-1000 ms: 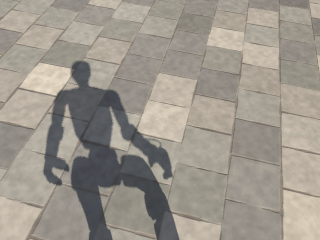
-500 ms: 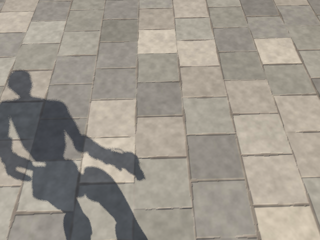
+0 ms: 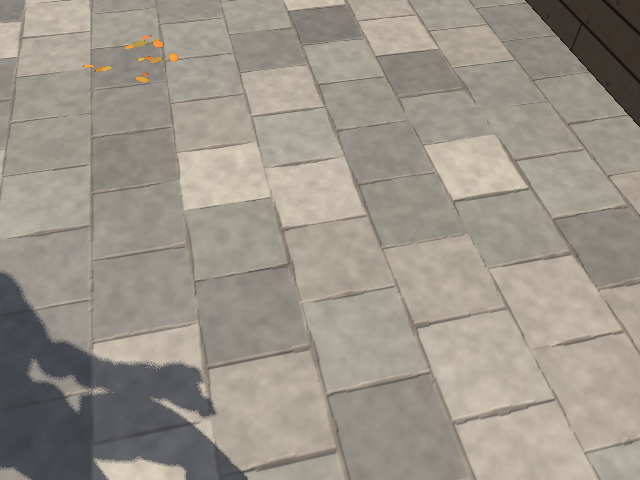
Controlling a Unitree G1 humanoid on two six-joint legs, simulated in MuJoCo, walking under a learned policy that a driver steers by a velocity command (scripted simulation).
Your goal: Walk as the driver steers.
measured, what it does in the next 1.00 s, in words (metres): walks ahead: right foot, then left foot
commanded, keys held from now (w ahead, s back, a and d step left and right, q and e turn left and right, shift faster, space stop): w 1.00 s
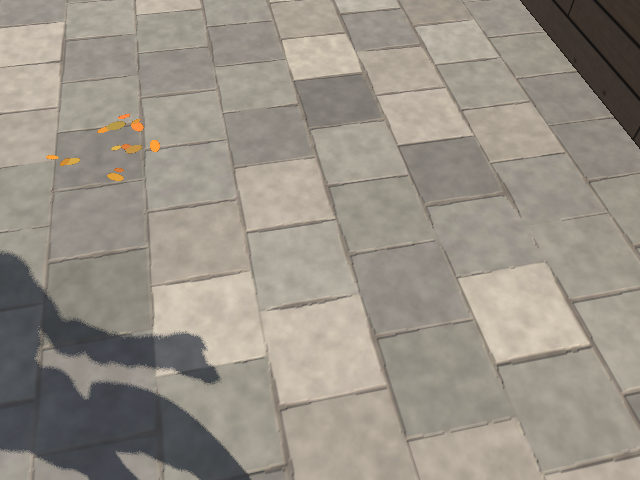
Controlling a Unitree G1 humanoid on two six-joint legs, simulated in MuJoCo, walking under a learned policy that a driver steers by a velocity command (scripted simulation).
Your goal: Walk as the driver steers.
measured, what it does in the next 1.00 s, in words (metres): walks ahead, turning left: right foot, then left foot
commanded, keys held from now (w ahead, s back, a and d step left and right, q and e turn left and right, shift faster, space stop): w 0.14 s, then w+q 0.86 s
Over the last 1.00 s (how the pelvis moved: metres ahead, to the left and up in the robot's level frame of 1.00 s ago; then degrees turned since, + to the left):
0.55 0.00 -0.01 0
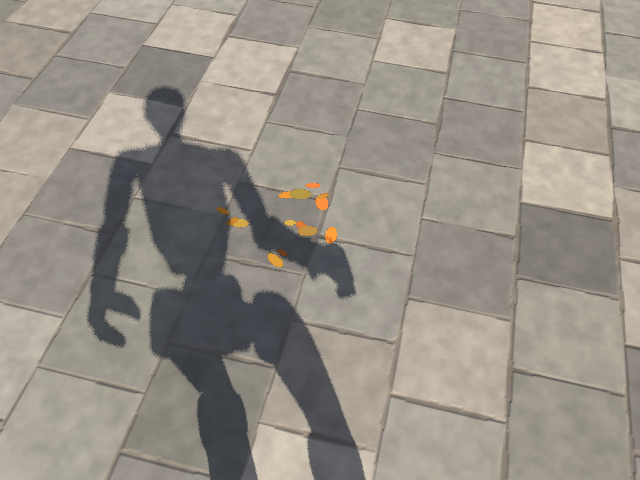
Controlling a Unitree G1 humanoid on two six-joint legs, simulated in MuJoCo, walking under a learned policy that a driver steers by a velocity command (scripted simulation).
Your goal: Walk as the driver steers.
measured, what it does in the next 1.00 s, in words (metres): walks ahead: right foot, then left foot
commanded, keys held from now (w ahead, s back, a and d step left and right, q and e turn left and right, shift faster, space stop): w+q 0.22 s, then w+e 0.78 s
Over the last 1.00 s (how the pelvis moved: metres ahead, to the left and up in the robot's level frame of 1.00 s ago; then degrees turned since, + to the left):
0.50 0.07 -0.01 26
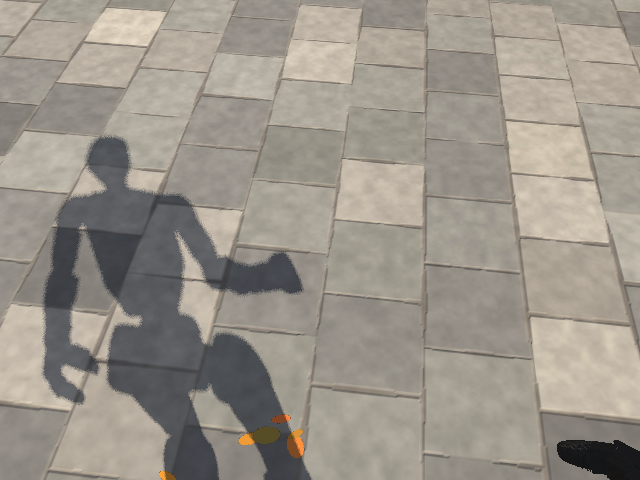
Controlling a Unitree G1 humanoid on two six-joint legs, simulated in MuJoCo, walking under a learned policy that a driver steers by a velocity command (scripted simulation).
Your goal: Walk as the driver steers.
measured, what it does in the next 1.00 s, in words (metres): walks ahead, turning right: right foot, then left foot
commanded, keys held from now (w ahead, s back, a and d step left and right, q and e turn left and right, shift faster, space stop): w+e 0.34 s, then w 0.04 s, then no key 0.62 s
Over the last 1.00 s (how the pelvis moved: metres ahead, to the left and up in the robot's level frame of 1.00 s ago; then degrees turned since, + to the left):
0.58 0.02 0.01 -9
